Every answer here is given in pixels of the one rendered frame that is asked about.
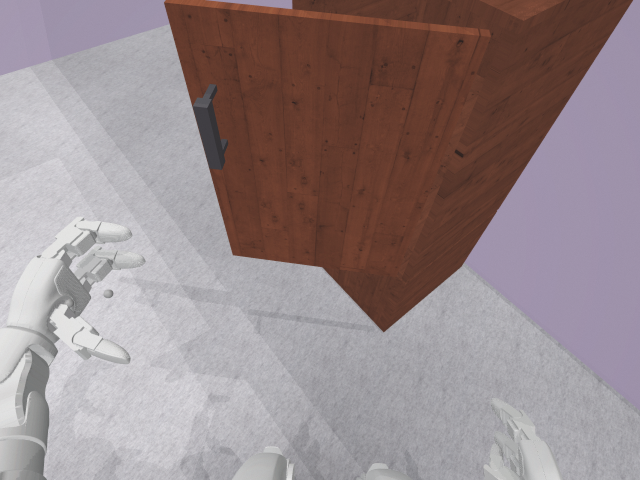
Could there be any robot right hand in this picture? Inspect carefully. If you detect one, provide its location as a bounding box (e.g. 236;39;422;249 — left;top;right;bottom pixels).
483;398;563;480

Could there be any left robot thigh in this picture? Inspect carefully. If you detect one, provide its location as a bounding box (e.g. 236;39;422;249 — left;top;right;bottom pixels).
232;453;295;480

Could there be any handle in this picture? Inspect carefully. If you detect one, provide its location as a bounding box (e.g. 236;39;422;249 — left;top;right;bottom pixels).
193;84;228;170

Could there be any robot left hand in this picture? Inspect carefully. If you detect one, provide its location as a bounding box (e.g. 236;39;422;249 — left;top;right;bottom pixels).
6;216;146;364

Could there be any cupboard door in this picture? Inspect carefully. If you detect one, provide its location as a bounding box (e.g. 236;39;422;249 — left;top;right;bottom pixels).
164;0;491;277

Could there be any left robot forearm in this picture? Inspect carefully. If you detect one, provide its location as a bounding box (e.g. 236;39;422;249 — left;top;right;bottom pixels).
0;326;58;480

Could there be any left robot shin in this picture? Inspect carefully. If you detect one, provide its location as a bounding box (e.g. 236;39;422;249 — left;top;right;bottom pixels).
263;446;283;456

